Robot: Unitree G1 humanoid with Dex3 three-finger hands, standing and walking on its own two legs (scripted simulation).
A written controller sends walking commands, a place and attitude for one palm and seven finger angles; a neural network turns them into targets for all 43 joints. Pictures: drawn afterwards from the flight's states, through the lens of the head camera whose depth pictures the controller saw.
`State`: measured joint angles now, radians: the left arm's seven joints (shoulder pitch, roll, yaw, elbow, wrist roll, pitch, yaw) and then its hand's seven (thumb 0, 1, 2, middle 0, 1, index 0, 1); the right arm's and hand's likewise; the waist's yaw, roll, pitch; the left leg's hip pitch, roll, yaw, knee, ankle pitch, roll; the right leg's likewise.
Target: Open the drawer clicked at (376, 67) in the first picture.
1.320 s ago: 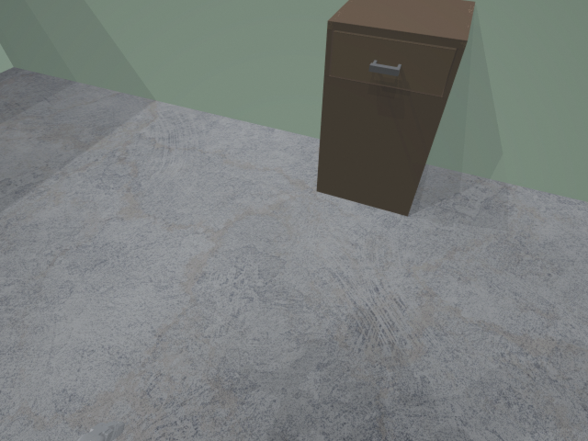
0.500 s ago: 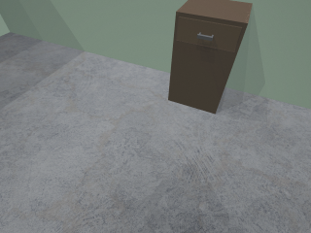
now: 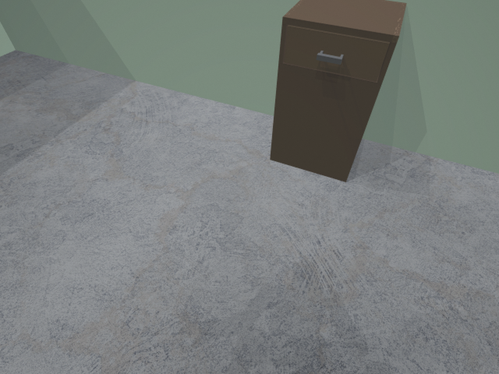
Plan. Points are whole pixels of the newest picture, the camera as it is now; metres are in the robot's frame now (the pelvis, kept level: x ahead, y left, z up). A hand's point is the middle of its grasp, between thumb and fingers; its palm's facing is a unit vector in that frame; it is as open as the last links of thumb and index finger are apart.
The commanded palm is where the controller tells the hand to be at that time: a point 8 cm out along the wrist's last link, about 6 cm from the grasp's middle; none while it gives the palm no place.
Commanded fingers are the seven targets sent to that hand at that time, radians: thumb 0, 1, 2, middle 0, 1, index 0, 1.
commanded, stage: look at it before walking up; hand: left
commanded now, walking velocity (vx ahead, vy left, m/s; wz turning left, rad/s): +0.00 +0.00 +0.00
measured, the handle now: (330, 56) +1.33 -0.27 -0.08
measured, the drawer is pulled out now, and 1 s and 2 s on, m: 0.00 0.00 0.00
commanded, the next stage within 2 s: walk to a spot facing it in 0.12 s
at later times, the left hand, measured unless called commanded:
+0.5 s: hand out of the picture +0.05 +0.20 -0.18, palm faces -0.07 -0.97 -0.22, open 7.4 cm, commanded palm none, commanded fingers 0.00 0.90 0.90 -0.20 -0.30 -0.20 -0.30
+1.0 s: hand out of the picture +0.16 +0.15 -0.19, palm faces -0.13 -0.98 -0.15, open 7.4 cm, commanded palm none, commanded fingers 0.00 0.90 0.90 -0.20 -0.30 -0.20 -0.30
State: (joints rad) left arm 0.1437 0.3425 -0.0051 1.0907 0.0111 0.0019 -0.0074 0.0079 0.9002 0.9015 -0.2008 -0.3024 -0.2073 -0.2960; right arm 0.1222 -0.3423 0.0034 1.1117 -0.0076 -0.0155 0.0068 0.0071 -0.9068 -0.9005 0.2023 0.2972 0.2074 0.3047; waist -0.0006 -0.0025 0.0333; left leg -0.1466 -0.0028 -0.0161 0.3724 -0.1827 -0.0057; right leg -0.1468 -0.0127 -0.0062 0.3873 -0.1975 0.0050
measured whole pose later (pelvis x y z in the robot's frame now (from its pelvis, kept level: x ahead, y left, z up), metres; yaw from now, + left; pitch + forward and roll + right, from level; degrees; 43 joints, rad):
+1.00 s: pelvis +0.24 -0.03 -0.02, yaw -13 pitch +0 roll -1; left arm 0.49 0.13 0.03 1.15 0.02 -0.06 0.02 0.01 0.90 0.90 -0.20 -0.30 -0.21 -0.30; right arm 0.10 -0.16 -0.03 0.99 -0.01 -0.05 0.03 0.01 -0.91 -0.90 0.20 0.30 0.20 0.30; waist 0.04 -0.01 0.06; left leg -0.53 0.07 0.12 0.67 -0.16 0.00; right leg 0.11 0.02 0.04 0.35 -0.45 -0.01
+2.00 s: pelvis +0.56 -0.14 -0.02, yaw -27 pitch -2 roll -3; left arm 0.16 0.15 0.04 1.02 0.01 0.00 0.02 0.00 0.92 0.90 -0.20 -0.30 -0.21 -0.30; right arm 0.27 -0.16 -0.03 1.05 -0.02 0.01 -0.02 0.01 -0.94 -0.90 0.20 0.30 0.20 0.30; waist -0.02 0.03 0.01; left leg -0.33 0.11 0.07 0.67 -0.28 -0.05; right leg -0.23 -0.02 -0.24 0.53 -0.26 -0.04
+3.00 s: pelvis +0.74 -0.23 -0.02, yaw -22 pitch -2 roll +1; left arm 0.14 0.19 0.07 1.02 0.03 -0.05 -0.01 0.01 0.92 0.90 -0.19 -0.30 -0.20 -0.29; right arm 0.44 -0.11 -0.04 1.17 -0.02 -0.03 -0.01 0.01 -0.91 -0.90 0.20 0.30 0.21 0.30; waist -0.05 0.03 0.08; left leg -0.07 0.08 0.13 0.65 -0.48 -0.02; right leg -0.39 -0.07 -0.14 0.62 -0.16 -0.04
